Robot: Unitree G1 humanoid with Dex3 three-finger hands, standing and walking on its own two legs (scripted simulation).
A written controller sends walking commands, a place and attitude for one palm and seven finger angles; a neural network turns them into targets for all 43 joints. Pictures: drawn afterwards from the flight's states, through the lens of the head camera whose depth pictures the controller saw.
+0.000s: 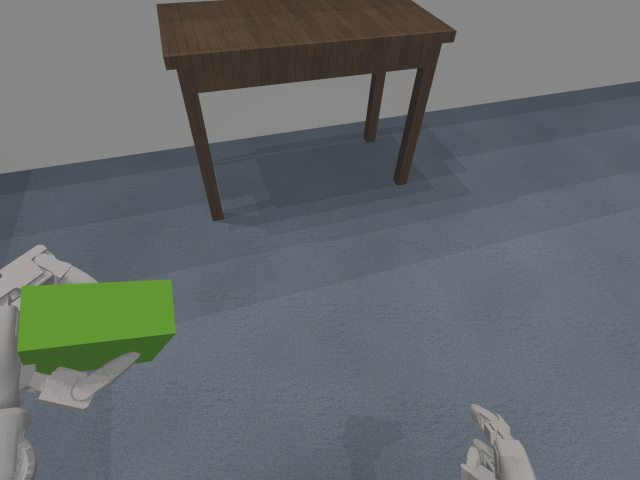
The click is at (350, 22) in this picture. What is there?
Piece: table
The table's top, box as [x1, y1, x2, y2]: [156, 0, 456, 69]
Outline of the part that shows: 156,4 163,58 166,69 453,41 456,31 411,0 217,0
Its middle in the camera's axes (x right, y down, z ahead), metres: -0.07 -0.82 +1.48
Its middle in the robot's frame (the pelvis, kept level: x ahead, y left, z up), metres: +1.65 +0.16 -0.05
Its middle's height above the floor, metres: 0.72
